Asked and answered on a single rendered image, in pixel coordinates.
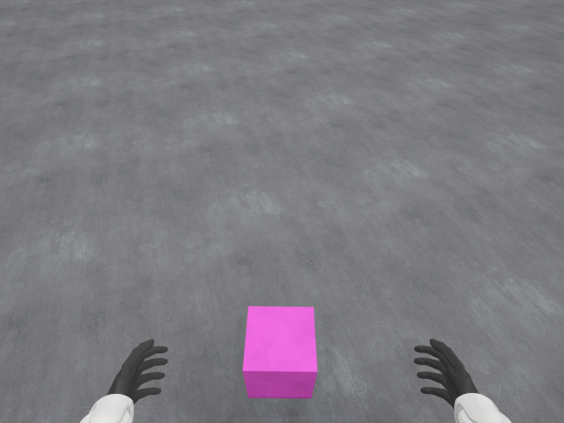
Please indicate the left robot forearm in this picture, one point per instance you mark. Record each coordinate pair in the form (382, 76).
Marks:
(114, 408)

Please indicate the robot left hand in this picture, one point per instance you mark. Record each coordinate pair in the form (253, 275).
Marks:
(129, 378)

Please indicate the right robot forearm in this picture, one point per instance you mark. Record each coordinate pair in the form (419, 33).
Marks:
(476, 408)

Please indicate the robot right hand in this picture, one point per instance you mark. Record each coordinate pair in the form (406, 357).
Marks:
(455, 378)

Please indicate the carton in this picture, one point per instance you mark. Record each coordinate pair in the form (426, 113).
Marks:
(280, 352)

